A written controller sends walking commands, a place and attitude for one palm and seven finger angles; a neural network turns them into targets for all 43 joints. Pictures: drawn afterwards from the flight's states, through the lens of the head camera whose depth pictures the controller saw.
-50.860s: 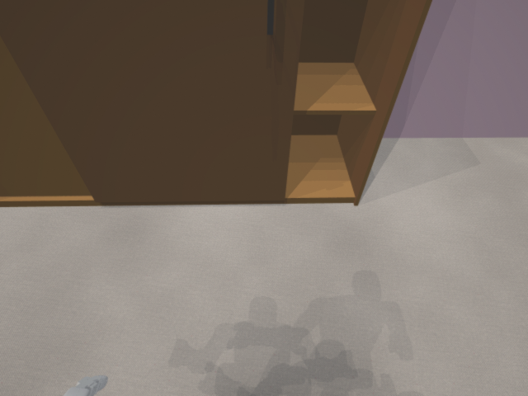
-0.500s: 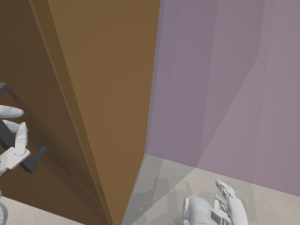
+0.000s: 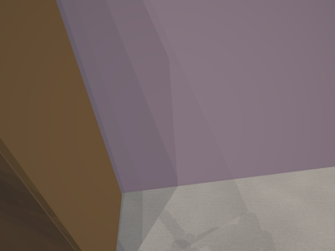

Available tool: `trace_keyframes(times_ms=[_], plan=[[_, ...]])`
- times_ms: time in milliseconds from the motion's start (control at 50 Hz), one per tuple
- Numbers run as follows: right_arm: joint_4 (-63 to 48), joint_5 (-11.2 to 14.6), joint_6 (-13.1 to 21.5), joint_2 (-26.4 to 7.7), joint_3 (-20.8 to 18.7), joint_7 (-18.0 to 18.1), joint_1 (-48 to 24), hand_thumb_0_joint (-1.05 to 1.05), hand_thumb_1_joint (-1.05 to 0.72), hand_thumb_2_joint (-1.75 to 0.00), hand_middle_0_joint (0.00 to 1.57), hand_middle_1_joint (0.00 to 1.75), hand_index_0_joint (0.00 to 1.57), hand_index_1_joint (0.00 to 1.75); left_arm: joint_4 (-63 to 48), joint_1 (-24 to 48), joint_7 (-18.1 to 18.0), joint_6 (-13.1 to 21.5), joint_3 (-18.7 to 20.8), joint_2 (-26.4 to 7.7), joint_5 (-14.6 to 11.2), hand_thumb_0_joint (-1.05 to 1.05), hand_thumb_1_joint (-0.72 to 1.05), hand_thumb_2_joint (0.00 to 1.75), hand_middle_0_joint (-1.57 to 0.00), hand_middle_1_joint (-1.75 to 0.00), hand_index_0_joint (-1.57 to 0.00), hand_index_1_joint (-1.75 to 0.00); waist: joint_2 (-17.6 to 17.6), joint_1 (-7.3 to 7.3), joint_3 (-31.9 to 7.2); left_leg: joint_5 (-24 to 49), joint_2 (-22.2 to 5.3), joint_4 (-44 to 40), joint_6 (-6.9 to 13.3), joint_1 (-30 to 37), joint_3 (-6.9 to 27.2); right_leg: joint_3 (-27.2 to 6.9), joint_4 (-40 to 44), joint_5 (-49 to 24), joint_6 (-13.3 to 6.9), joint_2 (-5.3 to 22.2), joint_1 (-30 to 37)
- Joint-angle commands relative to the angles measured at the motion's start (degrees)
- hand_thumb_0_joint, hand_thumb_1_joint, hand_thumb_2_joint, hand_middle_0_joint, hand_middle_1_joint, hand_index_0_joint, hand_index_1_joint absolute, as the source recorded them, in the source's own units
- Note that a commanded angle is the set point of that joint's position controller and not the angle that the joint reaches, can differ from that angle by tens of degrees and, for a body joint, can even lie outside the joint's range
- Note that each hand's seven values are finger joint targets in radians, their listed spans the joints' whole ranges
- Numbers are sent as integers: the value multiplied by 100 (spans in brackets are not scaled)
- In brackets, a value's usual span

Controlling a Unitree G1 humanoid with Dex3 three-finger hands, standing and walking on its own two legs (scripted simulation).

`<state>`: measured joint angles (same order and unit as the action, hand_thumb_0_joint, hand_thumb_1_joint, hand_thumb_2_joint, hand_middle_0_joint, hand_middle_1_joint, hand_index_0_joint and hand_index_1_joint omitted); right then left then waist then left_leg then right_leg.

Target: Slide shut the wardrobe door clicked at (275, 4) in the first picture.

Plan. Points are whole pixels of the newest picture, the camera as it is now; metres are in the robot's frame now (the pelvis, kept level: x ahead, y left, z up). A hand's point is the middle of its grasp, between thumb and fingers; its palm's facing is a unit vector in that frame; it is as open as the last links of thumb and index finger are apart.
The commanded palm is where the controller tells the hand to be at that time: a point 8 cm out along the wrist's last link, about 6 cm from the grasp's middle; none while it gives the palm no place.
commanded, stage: stop walking and hold the door there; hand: left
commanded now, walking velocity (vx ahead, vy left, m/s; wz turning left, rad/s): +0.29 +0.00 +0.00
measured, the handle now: out of the picture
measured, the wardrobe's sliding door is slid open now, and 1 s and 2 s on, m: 0.00 0.00 0.00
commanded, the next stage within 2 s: none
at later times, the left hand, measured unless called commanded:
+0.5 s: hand out of the picture +0.22 +0.44 +0.22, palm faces +0.76 -0.60 -0.26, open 5.8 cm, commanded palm +0.17 +0.43 +0.19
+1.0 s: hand out of the picture +0.22 +0.44 +0.21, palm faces +0.75 -0.59 -0.31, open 5.9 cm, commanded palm +0.16 +0.44 +0.19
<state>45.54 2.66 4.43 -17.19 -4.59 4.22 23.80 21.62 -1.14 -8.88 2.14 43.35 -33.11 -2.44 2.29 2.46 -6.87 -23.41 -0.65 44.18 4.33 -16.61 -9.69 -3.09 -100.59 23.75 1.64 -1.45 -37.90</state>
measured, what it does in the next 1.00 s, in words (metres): steps on the spot: right foot, then left foot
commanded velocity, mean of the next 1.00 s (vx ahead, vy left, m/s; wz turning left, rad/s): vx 0.00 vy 0.09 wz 0.06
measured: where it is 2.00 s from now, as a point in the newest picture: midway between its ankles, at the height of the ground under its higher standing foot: outside the picture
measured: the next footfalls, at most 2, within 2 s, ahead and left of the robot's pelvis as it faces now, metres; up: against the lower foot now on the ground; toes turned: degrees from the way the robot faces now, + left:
right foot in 0.10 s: -0.03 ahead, -0.13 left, +0.00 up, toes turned -9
left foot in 0.44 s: +0.04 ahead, +0.15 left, +0.00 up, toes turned -5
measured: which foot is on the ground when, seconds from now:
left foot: down 0.00-0.12, up 0.14-0.42, down 0.44-1.00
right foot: up 0.00-0.08, down 0.10-0.46, up 0.48-0.66, down 0.68-1.00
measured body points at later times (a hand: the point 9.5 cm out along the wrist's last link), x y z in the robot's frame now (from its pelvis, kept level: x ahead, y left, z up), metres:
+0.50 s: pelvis -0.06 +0.02 +0.02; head -0.09 +0.03 +0.47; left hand +0.17 +0.46 +0.23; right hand +0.05 -0.30 -0.03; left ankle +0.00 +0.16 -0.71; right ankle -0.07 -0.12 -0.69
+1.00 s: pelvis -0.03 +0.05 +0.03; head -0.02 +0.05 +0.48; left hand +0.17 +0.47 +0.23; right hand +0.11 -0.23 -0.06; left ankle -0.01 +0.15 -0.70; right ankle -0.01 -0.07 -0.70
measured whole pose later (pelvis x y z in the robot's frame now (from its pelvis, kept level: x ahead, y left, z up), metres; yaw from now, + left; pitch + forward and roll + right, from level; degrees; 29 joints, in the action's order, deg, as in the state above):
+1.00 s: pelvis -0.03 +0.05 +0.03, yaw -4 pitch -2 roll +0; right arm 41.0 2.5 6.9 -17.6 -2.0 4.4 11.2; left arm 5.4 -4.5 -11.8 12.0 38.2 -28.5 -4.2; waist 1.5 -4.0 3.6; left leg -15.5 1.2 32.4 1.5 -15.3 -0.4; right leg 5.4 -31.1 13.8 0.0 2.3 -15.5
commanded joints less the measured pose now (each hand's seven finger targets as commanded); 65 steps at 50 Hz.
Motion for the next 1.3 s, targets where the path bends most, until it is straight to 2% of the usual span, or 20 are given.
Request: trace_keyframes(times_ms=[0,60,100,120,160,240,380,440,540,620,640,680,700,820,900,1040,1120,1180,1240,1280], plan=[[-1006,-19,496,-882,-110,151,-792,0,-90,-90,20,30,20,30,-1629,1014,33,1151,147,-2247,122,0,90,90,-45,-140,-45,-140,323,-284,1053,-725,-966,-2317,220,-1116,977,1096,5694,404,-136,326,1684],[-1051,-85,566,-993,-125,21,-1001,0,-90,-90,20,30,20,30,-1518,1083,48,1120,294,-2638,173,0,90,90,-45,-140,-45,-140,1175,-303,-92,-729,-410,-759,-70,-800,599,1186,7786,-510,-291,426,3548],[-1123,-63,590,-859,-200,-24,-1345,0,-90,-90,20,30,20,30,-1004,1446,-24,1236,1012,-3534,242,0,90,90,-45,-140,-45,-140,-1062,-411,-153,-220,117,2190,-308,-2974,872,-2428,8852,-649,-1414,2355,4536],[-1003,-18,553,-1110,-251,-61,-1259,0,-90,-90,20,30,20,30,-365,1443,-23,1227,1137,-3538,116,0,90,90,-45,-140,-45,-140,-738,-295,21,110,67,3174,-484,-3632,1266,-3132,8901,-2213,-1611,2864,4754],[-906,6,578,-1037,-274,-120,-1221,0,-90,-90,20,30,20,30,-483,1932,131,1265,352,-2697,161,0,90,90,-45,-140,-45,-140,15,-252,242,743,-145,3144,-367,-2930,1873,-2376,8498,-2213,-1334,2404,3907],[-955,3,387,-993,-183,-142,-1048,0,-90,-90,20,30,20,30,557,1557,237,1355,734,-3243,224,0,90,90,-45,-140,-45,-140,86,-130,713,963,-425,1682,-279,-1532,1614,-760,8998,-531,-984,2045,2242],[-1235,-64,595,-767,-162,99,-1190,0,-90,-90,20,30,20,30,-283,1714,93,1370,139,-2646,237,0,90,90,-45,-140,-45,-140,43,-226,608,326,-96,-1492,-190,1326,872,-353,8215,1029,-753,1207,1176],[-1511,-87,656,-888,-102,157,-1363,0,-90,-90,20,30,20,30,-1747,1973,14,1503,-236,-2338,173,0,90,90,-45,-140,-45,-140,2268,-133,582,-695,-1831,-3508,434,1589,3900,516,4736,673,-278,-105,176],[-1334,-31,647,-645,-15,57,-1300,0,-90,-90,20,30,20,30,-1786,1224,114,1142,-497,-2025,257,0,90,90,-45,-140,-45,-140,1423,-292,500,441,-1023,-2798,476,139,1686,603,5053,-123,-119,250,1731],[-1417,-53,583,-621,162,67,-1523,0,-90,-90,20,30,20,30,-1415,1271,37,911,-631,-1908,247,0,90,90,-45,-140,-45,-140,1149,-302,659,-1356,-650,-2562,-3,-1253,1262,724,6897,-251,-147,121,3530],[-1441,-63,565,-540,189,65,-1609,0,-90,-90,20,30,20,30,-1443,1317,36,891,-618,-1956,239,0,90,90,-45,-140,-45,-140,657,-301,727,-1241,-419,-2047,-116,-1342,1210,261,7567,-40,-233,319,3536],[-1476,-114,510,-613,108,29,-1738,0,-90,-90,20,30,20,30,-1280,1337,55,806,-265,-2306,214,0,90,90,-45,-140,-45,-140,-1057,-329,794,-407,321,526,-344,-1171,995,-2672,9378,1449,-986,1920,2444],[-1361,-110,540,-548,138,6,-1701,0,-90,-90,20,30,20,30,-1216,1539,31,853,-109,-2277,147,0,90,90,-45,-140,-45,-140,-1172,-330,770,-80,203,1182,-418,-942,1211,-2739,9550,1530,-1053,2055,2088],[-1161,-121,563,-439,252,64,-1631,0,-90,-90,20,30,20,30,-1528,857,-53,1064,-459,-1591,166,0,90,90,-45,-140,-45,-140,-177,-271,441,869,-33,-1858,-284,433,1016,-362,8127,-1197,-633,1331,2528],[-1333,-16,559,-644,76,29,-1662,0,-90,-90,20,30,20,30,-2522,339,-89,1135,-747,-1217,140,0,90,90,-45,-140,-45,-140,329,-392,30,3850,-765,-1449,-205,728,1540,-195,7244,-3172,-264,1085,2565],[-1457,15,444,-510,89,-41,-1729,0,-90,-90,20,30,20,30,-2792,53,-80,1162,-841,-1020,75,0,90,90,-45,-140,-45,-140,-1092,-314,-128,770,-166,-309,-514,-268,1454,-691,7242,-4277,-865,2439,2882],[-1471,33,368,-503,101,-34,-1829,0,-90,-90,20,30,20,30,-3200,672,-24,1142,-1495,-530,83,0,90,90,-45,-140,-45,-140,-620,-96,32,676,-444,-1115,-406,531,1784,-239,6781,-2597,-515,2474,1683],[-1771,-18,408,-558,93,-40,-1959,0,-90,-90,20,30,20,30,-4063,894,61,1277,-2100,-195,100,0,90,90,-45,-140,-45,-140,2253,-159,55,227,-1624,-3390,-99,-177,3070,500,3321,1229,-71,452,1355],[-1701,-60,545,-531,42,-53,-2029,0,-90,-90,20,30,20,30,-4209,1140,7,1193,-2074,-107,37,0,90,90,-45,-140,-45,-140,618,-302,46,758,-873,-3462,-990,-123,2030,790,3271,588,-36,359,1682],[-1762,-75,676,-458,19,-155,-2111,0,-90,-90,20,30,20,30,-4394,1027,18,1144,-2336,284,-79,0,90,90,-45,-140,-45,-140,648,-519,-113,2678,-323,-3281,-1458,297,955,1561,4824,885,-15,219,2473]])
